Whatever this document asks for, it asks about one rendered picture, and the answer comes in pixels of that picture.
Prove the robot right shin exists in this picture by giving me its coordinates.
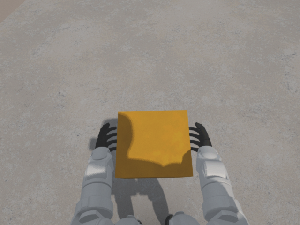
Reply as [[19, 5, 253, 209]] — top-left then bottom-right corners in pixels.
[[173, 211, 185, 217]]

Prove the robot left forearm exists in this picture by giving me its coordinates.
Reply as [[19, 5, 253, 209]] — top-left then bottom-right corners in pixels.
[[70, 147, 114, 225]]

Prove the robot shin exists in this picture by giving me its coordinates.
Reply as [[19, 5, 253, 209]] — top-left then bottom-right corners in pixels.
[[173, 211, 185, 217], [126, 215, 137, 220]]

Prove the carton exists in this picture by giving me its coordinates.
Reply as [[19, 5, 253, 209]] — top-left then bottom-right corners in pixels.
[[115, 110, 193, 179]]

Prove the robot left shin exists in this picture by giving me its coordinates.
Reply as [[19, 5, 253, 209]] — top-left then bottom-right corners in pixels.
[[126, 215, 137, 220]]

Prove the robot right hand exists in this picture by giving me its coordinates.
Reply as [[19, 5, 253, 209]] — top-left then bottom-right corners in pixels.
[[189, 122, 212, 152]]

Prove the robot right forearm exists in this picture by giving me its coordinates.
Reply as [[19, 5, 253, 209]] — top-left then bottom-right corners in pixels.
[[196, 146, 250, 225]]

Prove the robot left hand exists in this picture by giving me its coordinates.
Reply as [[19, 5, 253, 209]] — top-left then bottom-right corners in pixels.
[[95, 123, 117, 152]]

